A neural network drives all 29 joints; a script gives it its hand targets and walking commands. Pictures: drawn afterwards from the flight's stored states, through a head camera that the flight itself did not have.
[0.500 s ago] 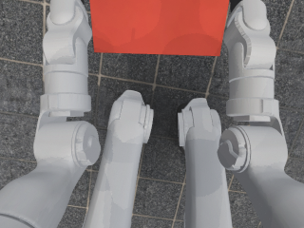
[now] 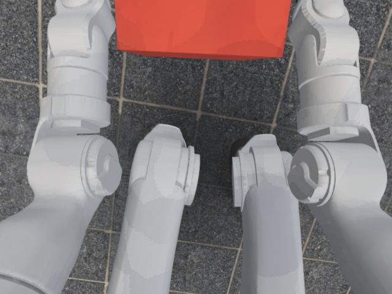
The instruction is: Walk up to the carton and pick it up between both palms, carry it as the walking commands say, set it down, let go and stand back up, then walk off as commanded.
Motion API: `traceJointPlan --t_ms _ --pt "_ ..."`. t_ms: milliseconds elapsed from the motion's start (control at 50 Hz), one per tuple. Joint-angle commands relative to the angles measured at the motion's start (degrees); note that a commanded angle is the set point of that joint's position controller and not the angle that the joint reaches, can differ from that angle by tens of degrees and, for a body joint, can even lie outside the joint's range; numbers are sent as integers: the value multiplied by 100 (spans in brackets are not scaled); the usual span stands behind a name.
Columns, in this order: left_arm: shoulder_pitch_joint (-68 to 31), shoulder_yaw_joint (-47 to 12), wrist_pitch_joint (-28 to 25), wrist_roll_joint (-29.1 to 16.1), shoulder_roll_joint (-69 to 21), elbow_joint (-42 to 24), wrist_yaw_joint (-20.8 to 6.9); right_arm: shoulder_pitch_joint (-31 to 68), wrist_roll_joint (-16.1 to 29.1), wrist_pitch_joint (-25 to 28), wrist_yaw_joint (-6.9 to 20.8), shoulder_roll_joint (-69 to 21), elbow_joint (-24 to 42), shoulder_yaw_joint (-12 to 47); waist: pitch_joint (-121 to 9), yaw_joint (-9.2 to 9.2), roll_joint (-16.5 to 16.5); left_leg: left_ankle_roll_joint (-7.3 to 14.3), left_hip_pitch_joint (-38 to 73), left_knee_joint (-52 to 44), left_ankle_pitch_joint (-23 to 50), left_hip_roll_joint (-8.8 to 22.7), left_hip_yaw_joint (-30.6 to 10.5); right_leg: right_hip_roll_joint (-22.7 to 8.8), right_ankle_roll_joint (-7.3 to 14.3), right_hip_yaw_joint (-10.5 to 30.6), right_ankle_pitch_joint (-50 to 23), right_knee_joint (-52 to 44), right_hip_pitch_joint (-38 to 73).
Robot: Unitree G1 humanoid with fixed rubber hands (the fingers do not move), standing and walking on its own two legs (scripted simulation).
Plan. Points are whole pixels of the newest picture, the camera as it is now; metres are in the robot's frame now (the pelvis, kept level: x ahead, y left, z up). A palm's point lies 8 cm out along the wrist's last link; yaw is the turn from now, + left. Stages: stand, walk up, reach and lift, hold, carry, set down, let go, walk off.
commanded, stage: set down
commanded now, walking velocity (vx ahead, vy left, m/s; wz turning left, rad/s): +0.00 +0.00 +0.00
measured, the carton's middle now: out of the picture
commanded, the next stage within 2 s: none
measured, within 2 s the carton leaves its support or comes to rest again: rests again in 0.48 s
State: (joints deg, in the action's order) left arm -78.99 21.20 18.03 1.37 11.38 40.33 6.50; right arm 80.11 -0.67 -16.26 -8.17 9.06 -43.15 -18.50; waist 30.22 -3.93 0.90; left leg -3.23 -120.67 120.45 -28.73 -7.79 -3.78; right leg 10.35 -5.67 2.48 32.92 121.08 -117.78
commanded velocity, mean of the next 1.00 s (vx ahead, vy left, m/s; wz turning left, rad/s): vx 0.00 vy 0.00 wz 0.00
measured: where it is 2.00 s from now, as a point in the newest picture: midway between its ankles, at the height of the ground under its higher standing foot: (202, 179)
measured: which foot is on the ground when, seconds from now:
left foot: down 0.00-1.00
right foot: down 0.00-1.00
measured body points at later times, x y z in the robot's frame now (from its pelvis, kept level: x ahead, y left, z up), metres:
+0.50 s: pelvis +0.02 -0.01 -0.03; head +0.38 +0.02 +0.22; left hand +0.54 +0.21 -0.21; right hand +0.58 -0.10 -0.20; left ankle +0.14 +0.11 -0.36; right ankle +0.13 -0.12 -0.36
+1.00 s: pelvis +0.02 +0.00 -0.04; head +0.37 +0.02 +0.22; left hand +0.54 +0.21 -0.21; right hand +0.57 -0.09 -0.21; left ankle +0.14 +0.11 -0.36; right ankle +0.13 -0.12 -0.36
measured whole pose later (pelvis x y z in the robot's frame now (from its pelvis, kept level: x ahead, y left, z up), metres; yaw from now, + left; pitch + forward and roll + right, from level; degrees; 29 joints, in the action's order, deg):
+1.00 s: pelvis +0.02 +0.00 -0.04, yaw -1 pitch +26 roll +0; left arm -78.8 15.2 11.0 -4.4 15.6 54.7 7.1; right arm 82.9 5.5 -11.2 -10.6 11.5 -57.7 -10.0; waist 29.8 -4.1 1.8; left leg -1.8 -123.1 130.0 -33.3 -4.2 -1.1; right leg 10.3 -4.6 1.9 36.4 131.1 -121.3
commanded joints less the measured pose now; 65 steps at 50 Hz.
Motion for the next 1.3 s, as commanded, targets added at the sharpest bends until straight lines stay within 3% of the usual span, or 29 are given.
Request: traceJointPlan --t_ms 0,40,100,200,280,360,420,560,760,900,1080,1280 --pt "-4489 -3694 -211 -1288 -5252 -1462 -1453 4568 1245 145 1197 -5399 1675 3476 -13161 -137 -132 65 5468 -889 2564 69 759 -50 399 -848 -1967 -758 3876" --pt "-4702 -3601 -341 -1267 -4945 -1488 -1383 4428 1325 172 1103 -5498 1380 3493 -12704 -267 -39 113 5203 -841 2549 100 776 -40 429 -794 -1977 -678 3696" --pt "-4342 -3328 -508 -1084 -4660 -801 -1374 4007 1242 246 1126 -5727 563 3347 -11370 -387 224 189 4477 -763 2128 109 775 -35 376 -713 -1697 -623 3143" --pt "-3453 -3004 -461 -1013 -5058 -21 -1533 3918 1239 334 1214 -5720 530 3299 -10986 -578 273 206 4135 -614 2055 90 838 -26 335 -751 -1684 -550 3039" --pt "-3344 -2924 -491 -1064 -5187 -61 -1653 4051 1215 426 1148 -5678 860 3394 -11053 -532 447 230 3842 -451 2284 91 881 -1 317 -742 -2072 -455 3344" --pt "-3775 -3210 -628 -1212 -5005 -552 -1623 3888 1338 508 1014 -5775 876 3476 -11376 -511 322 210 3943 -340 2567 98 913 10 355 -670 -2510 -324 3657" --pt "-4072 -3363 -729 -1240 -4741 -822 -1555 3642 1346 513 954 -5851 606 3415 -11232 -530 182 205 4076 -348 2556 103 905 28 378 -638 -2447 -298 3542" --pt "-3844 -3238 -742 -1205 -4737 -413 -1530 3858 1313 603 952 -5663 473 3256 -10518 -604 59 203 3928 -396 2160 121 905 15 419 -676 -1917 -328 3082" --pt "-3839 -2824 -764 -1087 -4818 290 -1668 4032 1115 697 1117 -5390 7 2851 -9370 -483 173 248 3228 -381 1580 158 834 -51 446 -747 -1403 -275 2424" --pt "-3937 -2892 -853 -1145 -4818 272 -1705 3876 1095 772 1182 -5412 -139 2749 -9200 -416 130 255 3200 -288 1821 159 795 -60 490 -722 -1631 -184 2322" --pt "-3667 -2722 -858 -978 -4761 640 -1807 3503 899 759 1310 -5364 -535 2482 -8246 -376 150 287 2698 -292 1515 177 735 -88 491 -693 -1392 -164 1837" --pt "-3127 -2501 -943 -739 -4823 996 -1883 2857 547 850 1389 -5196 -968 2208 -7201 -197 190 304 2198 -250 1635 151 586 -99 533 -648 -1454 -157 1151"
